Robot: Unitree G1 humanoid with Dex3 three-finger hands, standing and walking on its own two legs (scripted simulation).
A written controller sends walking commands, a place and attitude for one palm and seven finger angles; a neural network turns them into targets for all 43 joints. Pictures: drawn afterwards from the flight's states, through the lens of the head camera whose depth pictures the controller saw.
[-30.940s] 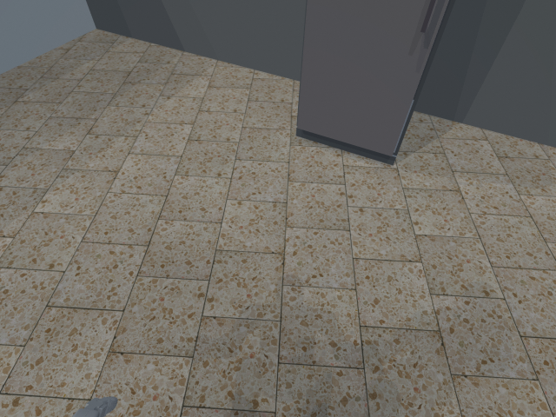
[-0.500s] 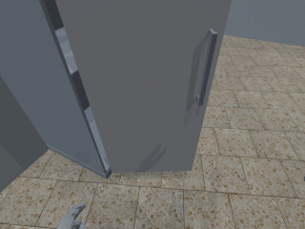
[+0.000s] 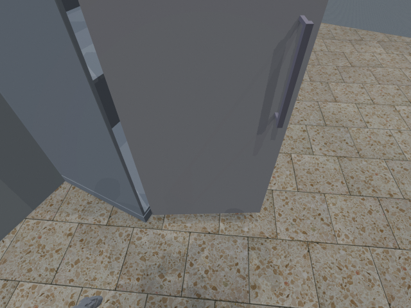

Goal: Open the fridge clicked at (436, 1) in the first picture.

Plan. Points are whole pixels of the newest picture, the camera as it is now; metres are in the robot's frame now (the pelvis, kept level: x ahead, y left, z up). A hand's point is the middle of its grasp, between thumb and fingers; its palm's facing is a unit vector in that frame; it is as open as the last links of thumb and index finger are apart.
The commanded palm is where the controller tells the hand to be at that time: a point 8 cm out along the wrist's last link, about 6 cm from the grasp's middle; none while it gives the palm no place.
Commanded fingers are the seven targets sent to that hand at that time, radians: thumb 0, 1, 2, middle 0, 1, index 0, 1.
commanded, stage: let the arm hang, fingers relaxed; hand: right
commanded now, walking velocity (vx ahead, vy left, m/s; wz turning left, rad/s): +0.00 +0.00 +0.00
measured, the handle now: (289, 79) +0.65 -0.17 +0.12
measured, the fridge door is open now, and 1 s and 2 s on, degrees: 62 62 62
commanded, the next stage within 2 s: look to check the result in 0.82 s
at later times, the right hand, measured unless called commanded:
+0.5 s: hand out of the picture +0.05 -0.22 -0.15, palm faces +0.00 +0.95 -0.30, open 7.4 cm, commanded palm none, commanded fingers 0.00 -0.90 -0.90 0.20 0.30 0.20 0.30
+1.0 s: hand out of the picture +0.08 -0.20 -0.15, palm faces -0.02 +0.96 -0.27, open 7.4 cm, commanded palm none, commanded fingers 0.00 -0.90 -0.90 0.20 0.30 0.20 0.30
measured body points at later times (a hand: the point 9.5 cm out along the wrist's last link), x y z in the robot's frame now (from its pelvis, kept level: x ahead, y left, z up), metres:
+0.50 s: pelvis +0.02 +0.01 +0.01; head +0.03 +0.01 +0.46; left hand +0.05 +0.25 -0.14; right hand +0.05 -0.26 -0.13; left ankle -0.01 +0.08 -0.73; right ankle +0.06 -0.09 -0.73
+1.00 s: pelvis +0.03 +0.01 +0.02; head +0.05 +0.01 +0.47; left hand +0.07 +0.28 -0.13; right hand +0.09 -0.25 -0.13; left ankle -0.01 +0.08 -0.73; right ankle +0.06 -0.09 -0.73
